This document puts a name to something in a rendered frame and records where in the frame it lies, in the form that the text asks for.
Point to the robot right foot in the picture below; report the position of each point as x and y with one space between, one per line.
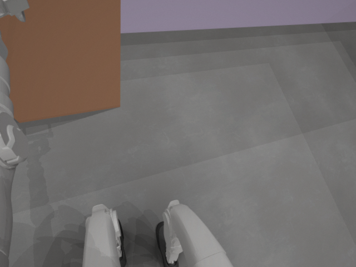
162 245

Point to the robot left upper arm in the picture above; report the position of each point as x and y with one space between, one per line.
14 149

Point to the cabinet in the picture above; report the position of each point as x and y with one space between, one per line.
64 59

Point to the left robot hand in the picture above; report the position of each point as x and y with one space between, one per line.
14 7

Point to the left robot forearm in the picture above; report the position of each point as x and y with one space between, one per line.
6 104

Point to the left robot thigh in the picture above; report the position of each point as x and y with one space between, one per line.
102 232

